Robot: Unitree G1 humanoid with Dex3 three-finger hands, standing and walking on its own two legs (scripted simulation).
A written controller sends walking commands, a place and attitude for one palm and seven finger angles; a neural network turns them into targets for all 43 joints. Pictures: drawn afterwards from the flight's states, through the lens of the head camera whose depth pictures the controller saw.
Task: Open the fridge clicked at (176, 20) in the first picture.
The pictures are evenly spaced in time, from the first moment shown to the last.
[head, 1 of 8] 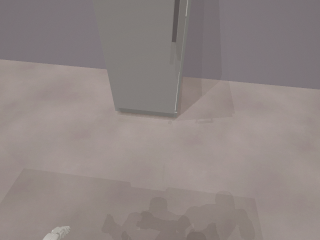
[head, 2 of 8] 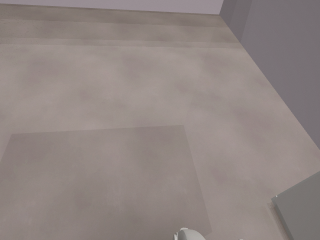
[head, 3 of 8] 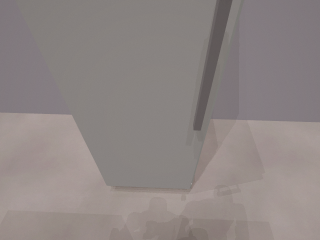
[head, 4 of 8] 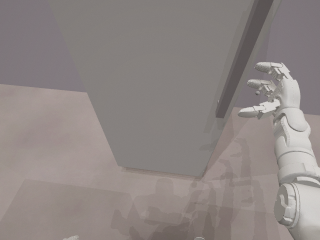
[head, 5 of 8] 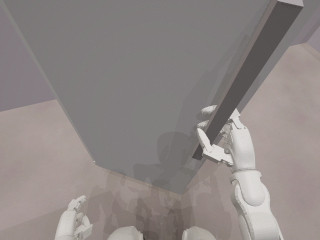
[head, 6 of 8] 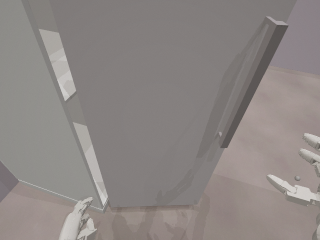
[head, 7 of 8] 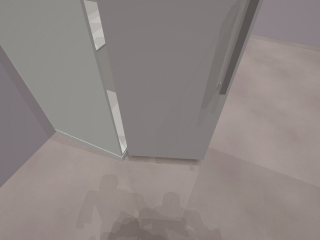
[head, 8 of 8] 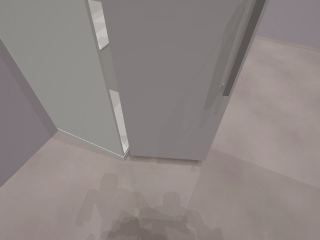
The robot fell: no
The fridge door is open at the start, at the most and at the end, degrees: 0 76 70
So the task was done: yes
